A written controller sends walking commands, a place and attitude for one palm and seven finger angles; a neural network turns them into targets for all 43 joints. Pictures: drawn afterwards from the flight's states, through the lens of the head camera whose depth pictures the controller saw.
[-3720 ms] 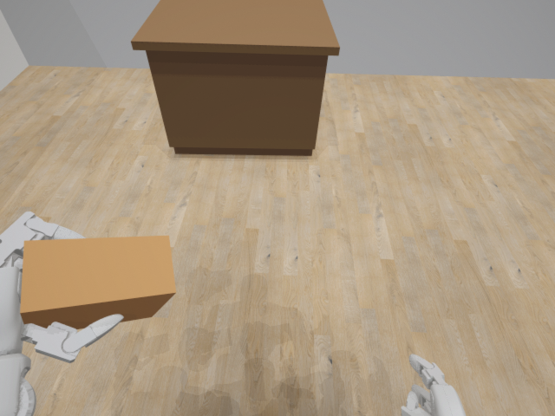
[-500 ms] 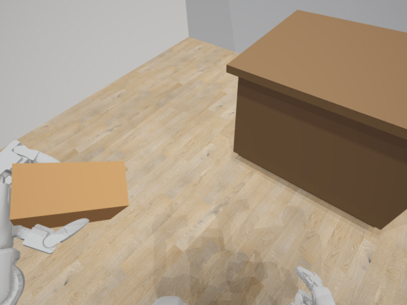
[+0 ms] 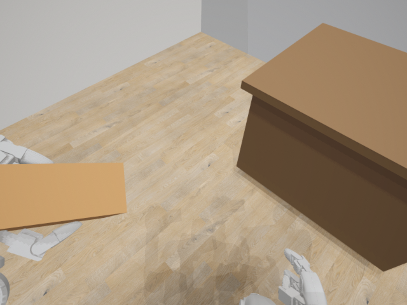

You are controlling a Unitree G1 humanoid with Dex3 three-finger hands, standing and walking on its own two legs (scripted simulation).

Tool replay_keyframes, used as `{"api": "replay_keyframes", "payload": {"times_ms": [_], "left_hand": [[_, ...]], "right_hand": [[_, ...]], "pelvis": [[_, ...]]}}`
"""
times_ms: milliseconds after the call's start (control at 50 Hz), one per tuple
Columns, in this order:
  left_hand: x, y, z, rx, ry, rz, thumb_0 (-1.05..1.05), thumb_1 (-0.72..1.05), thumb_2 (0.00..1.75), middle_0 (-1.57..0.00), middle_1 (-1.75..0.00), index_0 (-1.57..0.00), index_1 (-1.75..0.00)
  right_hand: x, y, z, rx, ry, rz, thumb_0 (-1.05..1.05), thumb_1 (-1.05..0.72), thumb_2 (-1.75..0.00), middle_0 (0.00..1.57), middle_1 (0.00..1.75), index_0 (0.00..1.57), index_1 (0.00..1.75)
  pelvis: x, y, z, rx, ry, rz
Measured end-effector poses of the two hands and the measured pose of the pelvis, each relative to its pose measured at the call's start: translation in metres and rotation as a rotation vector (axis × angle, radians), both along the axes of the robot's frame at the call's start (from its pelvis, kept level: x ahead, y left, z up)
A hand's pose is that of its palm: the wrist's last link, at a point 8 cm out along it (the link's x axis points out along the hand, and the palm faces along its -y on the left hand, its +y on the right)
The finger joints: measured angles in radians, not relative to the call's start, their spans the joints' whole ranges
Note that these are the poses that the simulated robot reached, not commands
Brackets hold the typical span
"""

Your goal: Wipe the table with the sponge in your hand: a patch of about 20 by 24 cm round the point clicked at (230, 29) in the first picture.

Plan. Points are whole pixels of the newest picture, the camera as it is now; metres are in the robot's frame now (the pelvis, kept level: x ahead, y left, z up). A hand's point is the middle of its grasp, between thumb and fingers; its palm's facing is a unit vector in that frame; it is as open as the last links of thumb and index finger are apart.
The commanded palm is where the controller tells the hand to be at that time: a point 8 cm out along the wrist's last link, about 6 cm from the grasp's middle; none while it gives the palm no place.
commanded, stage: walk to a spot facing it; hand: left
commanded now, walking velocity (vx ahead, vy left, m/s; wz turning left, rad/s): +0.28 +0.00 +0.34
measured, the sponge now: (80, 195) +0.23 +0.19 +0.16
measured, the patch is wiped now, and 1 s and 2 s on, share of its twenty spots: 0.00 0.00 0.00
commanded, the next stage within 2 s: turn to face it in 0.32 s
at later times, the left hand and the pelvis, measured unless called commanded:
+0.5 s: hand (35, 168) +0.26 +0.26 +0.18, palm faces +0.56 -0.70 -0.44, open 10.8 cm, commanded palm +0.20 +0.30 +0.18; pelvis +0.10 -0.01 -0.02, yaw +12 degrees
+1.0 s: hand (114, 145) +0.32 +0.17 +0.17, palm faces +0.40 -0.80 -0.45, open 10.8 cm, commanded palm +0.27 +0.22 +0.18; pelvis +0.11 -0.06 +0.00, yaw +0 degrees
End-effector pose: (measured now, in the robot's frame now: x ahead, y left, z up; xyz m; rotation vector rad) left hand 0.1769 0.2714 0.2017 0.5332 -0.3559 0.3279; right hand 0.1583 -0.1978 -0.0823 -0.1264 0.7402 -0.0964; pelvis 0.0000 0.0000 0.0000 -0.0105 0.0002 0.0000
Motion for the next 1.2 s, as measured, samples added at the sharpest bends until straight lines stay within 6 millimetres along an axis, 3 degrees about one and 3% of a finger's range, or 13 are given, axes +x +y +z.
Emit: {"api": "replay_keyframes", "payload": {"times_ms": [80,180,300,380,480,580,680,780,840,900,1060,1140,1200], "left_hand": [[0.003,-0.013,0.007,0.054,0.033,0.043,-0.01,-0.54,1.01,-0.64,-1.38,-0.65,-1.38],[0.014,-0.017,-0.008,0.031,0.051,0.158,-0.01,-0.54,1.01,-0.64,-1.38,-0.65,-1.38],[0.027,-0.014,-0.019,-0.043,0.114,0.215,-0.01,-0.54,1.01,-0.64,-1.38,-0.65,-1.38],[0.032,-0.009,-0.012,-0.022,0.094,0.205,-0.01,-0.54,1.01,-0.64,-1.38,-0.65,-1.38],[0.037,0.014,-0.007,0.029,-0.022,0.199,-0.01,-0.54,1.01,-0.64,-1.38,-0.65,-1.38],[0.049,0.035,-0.014,0.035,-0.047,0.238,-0.01,-0.54,1.01,-0.64,-1.38,-0.65,-1.38],[0.052,0.018,-0.005,-0.010,-0.030,0.239,-0.01,-0.54,1.01,-0.64,-1.38,-0.65,-1.38],[0.061,-0.011,0.002,0.024,-0.006,0.217,-0.01,-0.54,1.01,-0.64,-1.38,-0.65,-1.38],[0.074,-0.027,-0.005,0.027,0.017,0.212,-0.01,-0.54,1.01,-0.64,-1.38,-0.65,-1.38],[0.089,-0.039,-0.015,-0.024,0.063,0.187,-0.01,-0.54,1.01,-0.64,-1.38,-0.65,-1.38],[0.110,-0.075,-0.009,-0.012,0.100,-0.009,-0.01,-0.54,1.01,-0.64,-1.38,-0.65,-1.38],[0.110,-0.078,-0.002,0.018,0.059,-0.069,-0.01,-0.54,1.01,-0.63,-1.38,-0.65,-1.38],[0.108,-0.074,-0.004,0.013,0.034,-0.093,-0.01,-0.54,1.01,-0.63,-1.38,-0.65,-1.38]], "right_hand": [[0.019,0.005,-0.014,0.053,0.031,0.055,0.02,-0.90,-0.90,0.20,0.30,0.20,0.30],[0.050,-0.019,-0.039,0.023,0.087,0.123,0.02,-0.90,-0.90,0.20,0.30,0.21,0.30],[0.089,-0.058,-0.017,-0.103,0.114,0.131,0.02,-0.90,-0.90,0.20,0.30,0.20,0.30],[0.118,-0.068,0.003,-0.186,0.081,0.140,0.02,-0.91,-0.90,0.20,0.30,0.20,0.30],[0.156,-0.054,0.010,-0.245,-0.009,0.144,0.02,-0.91,-0.90,0.20,0.30,0.20,0.30],[0.174,-0.011,0.003,-0.129,-0.026,0.174,0.02,-0.91,-0.90,0.19,0.30,0.20,0.30],[0.173,0.027,0.003,-0.003,-0.044,0.263,0.02,-0.90,-0.90,0.20,0.30,0.20,0.30],[0.171,0.029,-0.007,0.093,-0.069,0.288,0.02,-0.90,-0.90,0.20,0.30,0.21,0.30],[0.170,0.009,-0.020,0.106,-0.065,0.266,0.01,-0.90,-0.90,0.21,0.30,0.21,0.30],[0.161,-0.025,-0.022,0.065,-0.027,0.203,0.02,-0.90,-0.90,0.21,0.30,0.21,0.30],[0.109,-0.119,0.002,-0.097,0.028,-0.025,0.02,-0.90,-0.90,0.20,0.30,0.20,0.30],[0.078,-0.145,0.012,-0.156,0.054,-0.100,0.02,-0.91,-0.90,0.20,0.30,0.20,0.30],[0.056,-0.151,0.016,-0.179,0.065,-0.136,0.02,-0.91,-0.90,0.19,0.30,0.20,0.30]], "pelvis": [[0.022,-0.016,-0.001,0.000,-0.005,0.025],[0.044,-0.033,-0.012,0.017,-0.026,0.090],[0.067,-0.036,0.001,0.047,-0.025,0.150],[0.082,-0.032,0.003,0.056,-0.008,0.184],[0.100,-0.012,-0.017,0.033,-0.007,0.207],[0.106,-0.014,-0.018,0.028,-0.030,0.213],[0.113,-0.021,-0.007,0.009,-0.025,0.182],[0.119,-0.037,-0.009,0.013,-0.030,0.132],[0.119,-0.050,-0.016,0.010,-0.043,0.112],[0.115,-0.057,-0.012,0.041,-0.033,0.068],[0.102,-0.066,0.000,0.066,-0.002,-0.029],[0.093,-0.065,0.000,0.062,0.017,-0.076],[0.084,-0.061,-0.003,0.049,0.022,-0.104]]}}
